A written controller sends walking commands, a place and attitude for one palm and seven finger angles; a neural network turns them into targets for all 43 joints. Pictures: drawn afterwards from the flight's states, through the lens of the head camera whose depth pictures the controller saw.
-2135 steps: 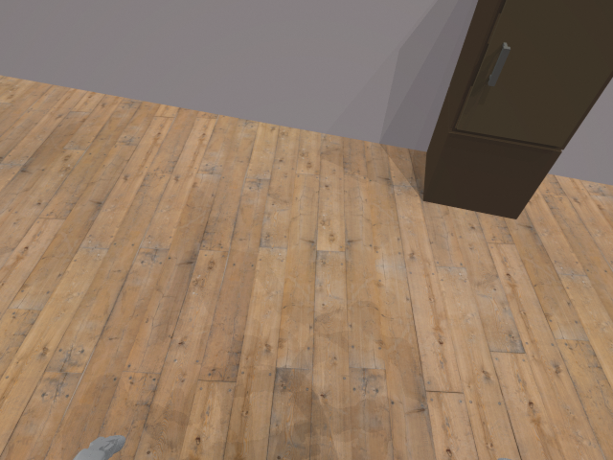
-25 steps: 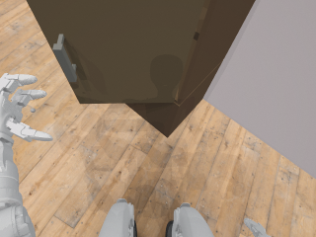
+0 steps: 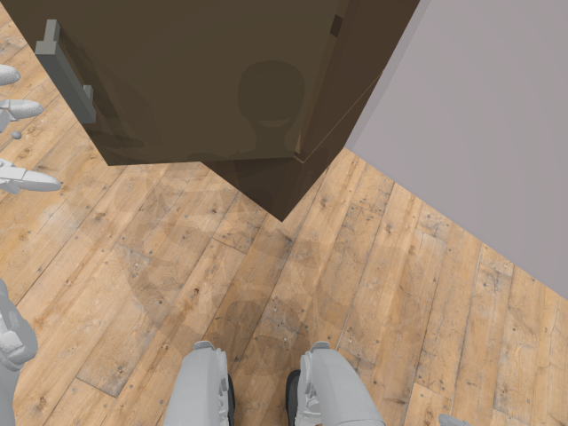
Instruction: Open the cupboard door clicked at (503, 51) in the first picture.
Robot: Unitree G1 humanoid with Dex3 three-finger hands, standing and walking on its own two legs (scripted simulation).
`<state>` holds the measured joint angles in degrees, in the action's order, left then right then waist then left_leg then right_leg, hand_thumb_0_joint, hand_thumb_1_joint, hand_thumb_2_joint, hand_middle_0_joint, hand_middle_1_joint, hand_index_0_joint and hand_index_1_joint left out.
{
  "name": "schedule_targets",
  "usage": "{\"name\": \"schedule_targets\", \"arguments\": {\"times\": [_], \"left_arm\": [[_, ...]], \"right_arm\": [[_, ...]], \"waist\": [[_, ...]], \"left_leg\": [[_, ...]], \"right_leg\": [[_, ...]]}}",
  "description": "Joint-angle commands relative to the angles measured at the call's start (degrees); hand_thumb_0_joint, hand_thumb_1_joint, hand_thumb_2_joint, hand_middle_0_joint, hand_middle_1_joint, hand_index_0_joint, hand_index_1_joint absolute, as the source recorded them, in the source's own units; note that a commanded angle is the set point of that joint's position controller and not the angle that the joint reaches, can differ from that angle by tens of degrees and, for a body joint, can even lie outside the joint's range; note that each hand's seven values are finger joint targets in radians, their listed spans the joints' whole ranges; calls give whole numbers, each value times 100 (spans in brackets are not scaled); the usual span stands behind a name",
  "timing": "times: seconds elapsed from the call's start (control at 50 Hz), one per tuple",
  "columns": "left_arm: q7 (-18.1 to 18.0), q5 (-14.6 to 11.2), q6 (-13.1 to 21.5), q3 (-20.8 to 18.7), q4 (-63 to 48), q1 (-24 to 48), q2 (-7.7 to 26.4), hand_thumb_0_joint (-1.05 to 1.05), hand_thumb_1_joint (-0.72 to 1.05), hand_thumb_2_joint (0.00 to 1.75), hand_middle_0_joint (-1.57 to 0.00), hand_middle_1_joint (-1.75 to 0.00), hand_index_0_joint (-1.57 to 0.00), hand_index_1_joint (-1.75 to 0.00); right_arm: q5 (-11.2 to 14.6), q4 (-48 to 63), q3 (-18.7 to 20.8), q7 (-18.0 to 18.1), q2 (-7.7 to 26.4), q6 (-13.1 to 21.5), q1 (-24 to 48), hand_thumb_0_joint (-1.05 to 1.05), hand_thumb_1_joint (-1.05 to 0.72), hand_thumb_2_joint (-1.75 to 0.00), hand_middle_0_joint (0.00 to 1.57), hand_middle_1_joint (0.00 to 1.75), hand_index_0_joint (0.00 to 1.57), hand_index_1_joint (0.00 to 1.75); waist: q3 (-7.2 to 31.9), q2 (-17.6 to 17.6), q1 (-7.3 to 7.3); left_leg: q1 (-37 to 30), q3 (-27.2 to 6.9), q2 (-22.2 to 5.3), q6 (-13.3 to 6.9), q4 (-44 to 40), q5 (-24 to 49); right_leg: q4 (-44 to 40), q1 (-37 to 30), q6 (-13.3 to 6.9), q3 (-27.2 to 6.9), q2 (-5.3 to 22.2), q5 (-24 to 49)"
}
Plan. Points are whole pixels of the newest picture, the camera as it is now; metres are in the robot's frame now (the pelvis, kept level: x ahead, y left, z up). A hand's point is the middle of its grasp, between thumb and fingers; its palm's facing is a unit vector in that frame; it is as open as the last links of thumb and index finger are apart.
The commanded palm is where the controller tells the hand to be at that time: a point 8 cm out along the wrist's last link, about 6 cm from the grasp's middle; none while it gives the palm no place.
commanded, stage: move the hooked fingers beside the handle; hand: left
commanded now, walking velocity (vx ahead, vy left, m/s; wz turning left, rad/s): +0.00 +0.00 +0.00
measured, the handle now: (71, 75) +0.56 +0.28 +0.05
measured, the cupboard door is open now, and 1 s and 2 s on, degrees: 44 44 44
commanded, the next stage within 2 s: slide the fingers in behind the handle in 1.04 s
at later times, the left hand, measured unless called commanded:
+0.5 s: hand (20, 111) +0.50 +0.32 +0.05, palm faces +0.12 -0.99 -0.03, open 14.0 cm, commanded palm +0.49 +0.35 +0.05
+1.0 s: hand (6, 115) +0.49 +0.34 +0.05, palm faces +0.13 -0.99 -0.03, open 14.0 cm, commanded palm +0.48 +0.35 +0.05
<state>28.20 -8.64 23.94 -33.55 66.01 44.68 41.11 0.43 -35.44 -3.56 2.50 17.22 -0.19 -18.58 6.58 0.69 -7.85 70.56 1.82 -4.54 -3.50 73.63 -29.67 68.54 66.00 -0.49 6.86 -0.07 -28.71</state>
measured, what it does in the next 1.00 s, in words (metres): stands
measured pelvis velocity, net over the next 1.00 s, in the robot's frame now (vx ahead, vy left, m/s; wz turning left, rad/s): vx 0.01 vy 0.01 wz -0.02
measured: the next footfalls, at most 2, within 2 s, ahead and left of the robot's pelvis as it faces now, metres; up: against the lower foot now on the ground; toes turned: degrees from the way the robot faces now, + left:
none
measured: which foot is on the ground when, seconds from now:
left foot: down 0.00-1.00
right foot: down 0.00-1.00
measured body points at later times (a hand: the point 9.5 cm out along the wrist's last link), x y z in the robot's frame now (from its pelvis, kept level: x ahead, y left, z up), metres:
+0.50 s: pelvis +0.01 +0.00 +0.00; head +0.20 +0.04 +0.40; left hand +0.49 +0.38 +0.05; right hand +0.02 -0.27 -0.10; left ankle +0.04 +0.08 -0.62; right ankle +0.03 -0.12 -0.62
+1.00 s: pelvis +0.01 +0.01 +0.00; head +0.18 +0.06 +0.40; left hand +0.48 +0.39 +0.05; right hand +0.05 -0.27 -0.10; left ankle +0.04 +0.08 -0.62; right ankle +0.03 -0.12 -0.62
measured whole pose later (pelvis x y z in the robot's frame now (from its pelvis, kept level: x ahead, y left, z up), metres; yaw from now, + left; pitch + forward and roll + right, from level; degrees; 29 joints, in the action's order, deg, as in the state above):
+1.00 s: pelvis +0.01 +0.01 +0.00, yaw -1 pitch +28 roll -7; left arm 28.6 -6.9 24.1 -35.8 67.0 48.7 46.0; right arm -0.2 -34.4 -4.2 1.4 17.2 -2.7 -18.1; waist 6.3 0.7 -9.6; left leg 73.6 0.7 -5.1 -3.7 75.4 -30.8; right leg 68.5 68.1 -0.1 7.6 -1.0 -28.9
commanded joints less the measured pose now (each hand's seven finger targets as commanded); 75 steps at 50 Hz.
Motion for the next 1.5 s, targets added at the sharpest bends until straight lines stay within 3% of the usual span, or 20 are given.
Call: {"name": "schedule_targets", "arguments": {"times": [0.0,0.18,0.24,0.3,0.36,0.44,0.54,0.62,0.7,0.76,0.9,0.98,1.06,1.12,1.18,1.22,1.3,1.34,1.4,1.48], "left_arm": [[-58,-45,430,-405,-1151,2294,2290,0,-50,30,-30,-120,-30,-120],[34,109,95,-209,-721,2813,2449,0,-50,30,-30,-120,-30,-120],[-1,174,48,-506,-699,2828,2933,0,-50,30,-30,-120,-30,-120],[-5,213,108,-625,-955,2433,2997,0,-50,30,-30,-120,-30,-120],[9,159,81,-566,-1156,2295,2779,0,-50,30,-30,-120,-30,-120],[72,13,11,-585,-1187,2230,2617,0,-50,30,-30,-120,-30,-120],[-21,104,116,-612,-1240,2291,2675,0,-50,30,-30,-120,-30,-120],[-16,94,240,-340,-1288,2326,2348,0,-50,30,-30,-120,-30,-120],[90,7,124,-180,-869,2148,2098,0,-50,30,-30,-120,-30,-120],[71,30,22,-320,-615,2131,2369,0,-50,30,-30,-120,-30,-120],[-20,71,485,-502,-1353,2498,2612,0,-50,30,-30,-120,-30,-120],[139,-27,280,-304,-916,2311,2286,0,-50,30,-30,-120,-30,-120],[219,40,-86,-280,-417,2290,2487,0,-50,30,-30,-120,-30,-120],[101,138,129,-419,-1049,2756,2761,0,-50,30,-30,-120,-30,-120],[20,36,427,-260,-1583,2757,2373,0,-50,30,-30,-120,-30,-120],[9,-12,396,-138,-1377,2574,2064,0,-50,30,-30,-120,-30,-120],[16,-42,14,-119,-846,2266,1985,0,-50,30,-30,-120,-30,-120],[-60,32,-110,-26,-924,2320,1939,0,-50,30,-30,-120,-30,-120],[-281,116,75,-260,-1372,2539,2258,0,-50,30,-30,-120,-30,-120],[-476,64,459,-307,-1625,2509,2100,0,-50,30,-30,-120,-30,-120]], "right_arm": [[-56,231,452,89,1230,44,-938,0,-90,-90,20,30,20,30],[-56,251,347,94,1253,-112,-1098,0,-90,-90,20,30,20,30],[-73,278,329,97,1286,-143,-1145,0,-90,-90,20,30,20,30],[-99,335,363,37,1276,-167,-1211,0,-90,-90,20,30,20,30],[-98,319,396,-34,1248,-249,-1238,0,-90,-90,20,30,20,30],[-60,306,434,-34,1238,-287,-1224,0,-90,-90,20,30,20,30],[-79,229,434,-34,1199,-257,-1217,0,-90,-90,20,30,20,30],[-86,174,433,-47,1179,-261,-1177,0,-90,-90,20,30,20,30],[-54,204,412,-25,1177,-275,-1135,0,-90,-90,20,30,20,30],[-36,296,386,25,1216,-258,-1063,0,-90,-90,20,30,20,30],[-117,257,430,-21,1235,-173,-1073,0,-90,-90,20,30,20,30],[-68,245,407,-9,1237,-213,-1068,0,-90,-90,20,30,20,30],[-24,313,326,58,1274,-260,-1032,0,-90,-90,20,30,20,30],[-89,288,343,51,1276,-239,-1088,0,-90,-90,20,30,20,30],[-137,221,406,-24,1237,-227,-1134,0,-90,-90,20,30,20,30],[-130,163,421,-57,1218,-264,-1112,0,-90,-90,20,30,20,30],[-70,228,387,-26,1234,-317,-1124,0,-90,-90,20,30,20,30],[-72,257,385,-11,1211,-332,-1120,0,-90,-90,20,30,20,30],[-108,280,383,-26,1190,-309,-1130,0,-90,-90,20,30,20,30],[-148,209,419,-78,1133,-250,-1095,0,-90,-90,20,30,20,30]], "waist": [[3018,1245,-6],[2993,1369,-228],[3169,1356,-181],[3577,1634,-9],[3506,1669,-22],[3385,1250,-95],[3197,1500,-78],[3102,1685,-127],[2821,1412,-171],[2558,1055,-191],[3368,1802,-88],[3111,1635,-152],[2652,1166,-215],[3186,1671,-160],[3607,2031,-166],[3410,1923,-172],[3046,1379,-163],[2940,1431,-170],[3150,1573,-109],[3305,1613,-120]], "left_leg": [[-3006,-878,100,231,-838,2336],[-2829,-918,83,175,-661,2436],[-2681,-886,74,159,-575,2484],[-3073,-910,46,223,-583,3069],[-3366,-967,-7,254,-647,3282],[-3110,-894,26,173,-690,2985],[-3168,-886,31,196,-743,2905],[-3499,-938,12,250,-812,2948],[-3279,-911,33,218,-850,2759],[-2675,-819,77,145,-836,2246],[-3599,-1017,8,318,-726,3040],[-3404,-1013,24,273,-722,2865],[-2592,-895,72,163,-710,2168],[-3148,-1034,30,261,-683,2548],[-3970,-1251,-47,443,-688,3263],[-3976,-1295,-61,475,-745,3149],[-3321,-1126,9,291,-831,2565],[-3229,-1083,23,272,-891,2402],[-3373,-1089,15,304,-874,2578],[-3532,-1078,4,338,-806,2828]], "right_leg": [[-649,-410,-100,-324,-261,1083],[-579,-179,-77,-295,-278,1162],[-554,-341,-59,-319,-292,1250],[-484,-394,-83,-293,-305,1487],[-568,-301,-57,-251,-312,1517],[-682,-542,-28,-285,-332,1576],[-720,-456,-63,-289,-342,1448],[-781,-238,-88,-259,-343,1323],[-814,-270,-80,-243,-340,1293],[-824,-474,-60,-293,-333,1171],[-603,-87,-118,-240,-346,1245],[-635,-26,-106,-228,-331,1207],[-671,-203,-57,-257,-319,1071],[-536,31,-101,-216,-318,1101],[-467,406,-138,-146,-342,1164],[-531,465,-117,-115,-332,1093],[-650,52,-84,-153,-309,1082],[-694,8,-74,-173,-295,1070],[-661,-60,-98,-197,-311,1131],[-624,-111,-128,-206,-344,1224]]}}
